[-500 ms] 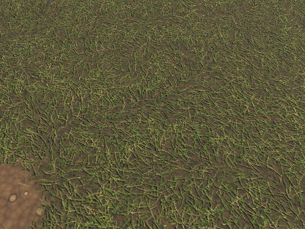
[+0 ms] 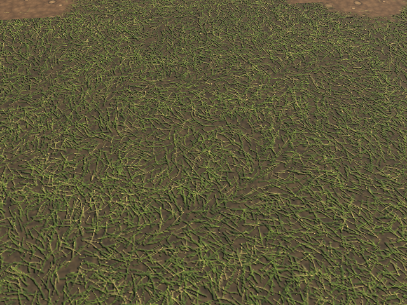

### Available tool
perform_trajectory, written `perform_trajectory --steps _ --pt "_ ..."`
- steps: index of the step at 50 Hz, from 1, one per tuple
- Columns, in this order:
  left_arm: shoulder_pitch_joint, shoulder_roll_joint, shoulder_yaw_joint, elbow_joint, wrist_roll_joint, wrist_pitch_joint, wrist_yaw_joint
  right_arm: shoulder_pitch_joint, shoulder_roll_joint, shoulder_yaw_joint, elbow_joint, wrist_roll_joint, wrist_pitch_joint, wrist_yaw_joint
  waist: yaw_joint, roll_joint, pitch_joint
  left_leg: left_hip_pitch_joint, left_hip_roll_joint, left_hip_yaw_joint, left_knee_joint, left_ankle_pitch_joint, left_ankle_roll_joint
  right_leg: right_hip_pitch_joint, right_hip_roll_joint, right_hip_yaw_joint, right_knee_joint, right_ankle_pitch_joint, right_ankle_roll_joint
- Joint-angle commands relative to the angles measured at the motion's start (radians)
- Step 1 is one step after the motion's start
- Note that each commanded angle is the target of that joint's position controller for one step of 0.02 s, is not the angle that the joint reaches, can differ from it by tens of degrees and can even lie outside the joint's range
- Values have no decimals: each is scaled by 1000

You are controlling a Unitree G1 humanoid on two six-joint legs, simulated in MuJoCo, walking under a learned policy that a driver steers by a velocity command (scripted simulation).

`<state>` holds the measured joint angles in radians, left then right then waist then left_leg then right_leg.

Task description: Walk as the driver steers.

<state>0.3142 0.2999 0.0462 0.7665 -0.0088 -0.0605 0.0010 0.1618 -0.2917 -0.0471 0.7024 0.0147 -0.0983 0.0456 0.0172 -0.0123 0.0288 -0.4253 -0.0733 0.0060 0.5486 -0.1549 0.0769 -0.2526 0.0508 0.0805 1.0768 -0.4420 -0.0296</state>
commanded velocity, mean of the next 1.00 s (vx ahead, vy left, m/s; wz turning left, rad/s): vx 0.50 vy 0.00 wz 0.25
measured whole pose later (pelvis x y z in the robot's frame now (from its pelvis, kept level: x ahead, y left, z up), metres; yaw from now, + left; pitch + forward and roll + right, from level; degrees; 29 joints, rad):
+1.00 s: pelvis +0.52 +0.12 +0.01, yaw +16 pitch +2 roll -1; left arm 0.37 0.30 0.04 0.85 -0.03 -0.06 -0.01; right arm 0.12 -0.27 -0.03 0.67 0.00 -0.08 0.02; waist 0.04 -0.02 0.03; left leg -0.37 0.00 0.05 0.52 -0.18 0.04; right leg -0.34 -0.02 0.06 1.08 -0.42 -0.01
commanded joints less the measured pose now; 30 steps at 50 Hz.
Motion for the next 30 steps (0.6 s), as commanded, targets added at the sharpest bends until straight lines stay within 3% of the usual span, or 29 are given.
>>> perform_trajectory --steps 1,2,5,8,11,16,18,19,20,21,22,23,24,25,26,28,30 --pt "-112 126 23 -135 6 -58 -8 121 -131 -38 -42 -8 9 -9 -69 14 -52 425 304 -524 -299 -112 195 -490 -99 29 120 93 3" --pt "-102 122 28 -137 22 -57 -5 104 -117 -31 -48 -14 8 -12 -38 31 -47 363 270 -469 -314 -8 185 -432 -123 30 50 134 9" --pt "-76 91 23 -135 32 -41 2 103 -123 -33 -48 -6 11 -25 -10 88 -57 284 224 -379 -335 174 198 -378 -124 0 -63 165 56" --pt "-173 63 13 -161 30 -34 9 142 -157 -44 -27 2 17 -44 -37 77 -33 234 192 -317 -338 231 183 -378 -105 -14 -250 308 94" --pt "-281 40 4 -181 23 -44 1 190 -162 -47 -4 10 32 -58 -77 92 -30 205 153 -292 -314 197 140 -304 -63 -17 -441 477 104" --pt "-383 66 14 -206 6 -64 -20 252 -154 -47 23 17 56 -69 -99 104 -25 302 186 -406 -228 135 118 -247 -23 12 -596 475 79" --pt "-352 89 26 -199 2 -73 -21 234 -159 -52 20 14 64 -73 -71 132 -25 336 204 -455 -175 169 105 -193 -24 17 -626 399 52" --pt "-288 105 36 -182 1 -77 -18 214 -152 -51 14 13 67 -72 -34 141 -47 327 191 -455 -128 218 91 -100 -24 2 -661 395 28" --pt "-181 132 50 -158 10 -81 -12 196 -124 -41 6 6 65 -68 20 130 -122 300 150 -409 -14 285 63 69 -60 4 -677 421 -12" --pt "-25 180 63 -142 27 -81 -3 196 -73 -21 -13 -11 60 -64 84 50 -267 184 99 -334 237 170 31 333 -215 147 -636 383 -84" --pt "71 246 83 -96 30 -66 -7 351 -8 1 -22 11 50 -62 29 -262 -382 -167 -48 -205 539 -335 -39 650 -424 576 -683 223 -258" --pt "74 162 68 -92 1 -61 -15 359 -90 -9 3 22 44 -64 45 -227 -320 -299 20 -213 676 -421 -50 615 -454 710 -749 18 -261" --pt "30 104 52 -96 -2 -58 -14 248 -144 -24 -4 20 44 -62 68 -120 -173 -336 52 -209 716 -331 -55 488 -404 574 -772 15 -221" --pt "-19 91 44 -100 9 -53 -15 171 -140 -25 -22 9 43 -63 56 -45 -92 -321 82 -172 702 -264 -60 369 -360 455 -791 116 -197" --pt "-46 78 38 -91 12 -49 -17 118 -128 -26 -38 -4 37 -59 41 -30 -30 -316 104 -158 653 -221 -64 276 -324 377 -815 228 -194" --pt "-63 59 29 -79 21 -51 -18 120 -94 -22 -44 -1 35 -48 0 -76 -22 -246 140 -132 572 -185 -66 184 -272 273 -856 348 -184" --pt "-56 73 32 -61 6 -54 -19 110 -58 -10 -49 -4 37 -41 -10 -90 -24 -228 155 -94 478 -178 -77 146 -264 212 -889 420 -202"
